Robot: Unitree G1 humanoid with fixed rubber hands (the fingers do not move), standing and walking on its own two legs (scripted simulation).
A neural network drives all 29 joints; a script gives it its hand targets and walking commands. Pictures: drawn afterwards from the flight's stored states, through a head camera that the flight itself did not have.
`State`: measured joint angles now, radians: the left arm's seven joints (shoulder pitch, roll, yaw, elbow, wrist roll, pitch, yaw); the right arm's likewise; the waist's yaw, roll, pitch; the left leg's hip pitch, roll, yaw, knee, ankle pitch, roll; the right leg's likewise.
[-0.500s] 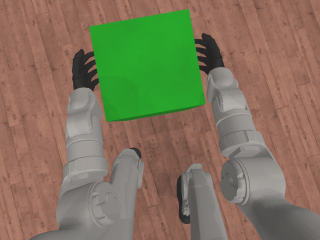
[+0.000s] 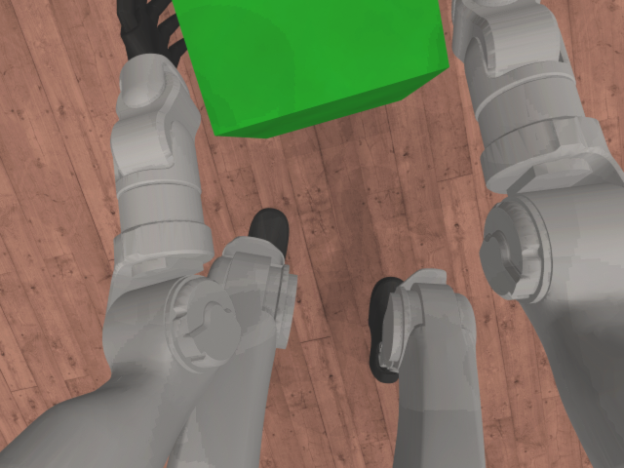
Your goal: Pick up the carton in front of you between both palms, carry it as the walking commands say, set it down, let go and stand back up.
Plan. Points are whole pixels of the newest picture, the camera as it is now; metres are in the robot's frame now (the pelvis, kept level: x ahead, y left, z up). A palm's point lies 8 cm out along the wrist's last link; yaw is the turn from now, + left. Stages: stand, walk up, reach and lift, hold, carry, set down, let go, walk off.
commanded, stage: set down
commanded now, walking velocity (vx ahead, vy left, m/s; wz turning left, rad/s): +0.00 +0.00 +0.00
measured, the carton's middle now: (308, 24) +0.55 +0.11 -0.24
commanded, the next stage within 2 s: none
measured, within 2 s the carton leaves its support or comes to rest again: rests again in 1.00 s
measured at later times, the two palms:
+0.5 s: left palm (161, 44) +0.49 +0.26 -0.19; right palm out of the picture +0.60 -0.03 -0.23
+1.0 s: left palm (158, 55) +0.49 +0.27 -0.21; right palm (431, 7) +0.59 -0.02 -0.24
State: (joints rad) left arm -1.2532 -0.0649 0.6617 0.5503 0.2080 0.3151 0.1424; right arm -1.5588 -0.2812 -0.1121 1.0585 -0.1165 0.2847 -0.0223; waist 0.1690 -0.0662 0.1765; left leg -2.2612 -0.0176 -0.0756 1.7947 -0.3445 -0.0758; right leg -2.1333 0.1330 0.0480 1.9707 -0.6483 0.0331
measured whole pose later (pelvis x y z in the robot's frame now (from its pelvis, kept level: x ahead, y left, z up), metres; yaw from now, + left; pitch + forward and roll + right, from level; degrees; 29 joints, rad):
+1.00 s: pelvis +0.00 -0.02 -0.04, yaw +3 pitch +44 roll +6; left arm -1.43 0.14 0.76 0.96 0.18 0.19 0.04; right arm -1.69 -0.30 0.03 1.24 -0.12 0.22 0.00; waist 0.22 0.01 0.31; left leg -2.31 0.01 -0.04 1.93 -0.39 -0.11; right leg -2.22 0.17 0.08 2.15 -0.69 0.01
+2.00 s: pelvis +0.00 +0.00 +0.01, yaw +2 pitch +44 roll +2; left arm -1.30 0.11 0.46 0.72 -0.09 0.22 0.21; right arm -1.70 -0.53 0.09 1.14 0.04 0.28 0.05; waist 0.25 -0.05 0.24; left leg -2.19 -0.02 -0.03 1.78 -0.35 -0.06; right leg -2.08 0.05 0.04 1.97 -0.66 0.01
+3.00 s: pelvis +0.06 +0.02 +0.25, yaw -3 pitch +38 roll -1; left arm -0.52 0.03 0.34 0.46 0.11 0.19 -0.06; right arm -0.82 -0.15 -0.24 0.71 -0.19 0.22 -0.08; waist 0.19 -0.01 -0.07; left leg -1.35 0.04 -0.01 0.86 -0.18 -0.01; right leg -1.25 0.06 0.08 0.95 -0.36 0.03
